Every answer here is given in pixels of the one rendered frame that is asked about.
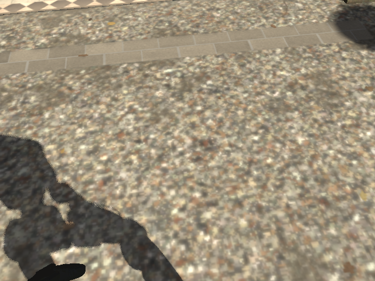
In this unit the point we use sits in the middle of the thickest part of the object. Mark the left robot hand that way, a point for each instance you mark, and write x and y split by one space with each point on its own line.
64 272

